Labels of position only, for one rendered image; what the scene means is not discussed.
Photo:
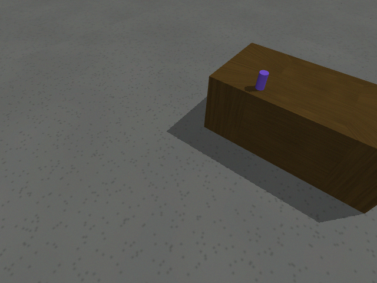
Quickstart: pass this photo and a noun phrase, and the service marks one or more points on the can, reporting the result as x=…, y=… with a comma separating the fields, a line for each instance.
x=261, y=80

